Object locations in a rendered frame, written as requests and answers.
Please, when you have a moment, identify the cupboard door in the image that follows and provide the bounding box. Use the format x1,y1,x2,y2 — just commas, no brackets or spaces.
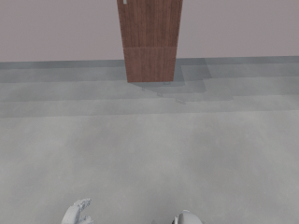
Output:
120,0,180,47

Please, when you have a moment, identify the left robot hand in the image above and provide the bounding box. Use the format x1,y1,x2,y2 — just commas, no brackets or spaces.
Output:
60,198,93,224

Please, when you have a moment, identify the right robot thigh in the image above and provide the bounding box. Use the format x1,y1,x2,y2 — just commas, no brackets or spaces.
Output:
174,213,203,224

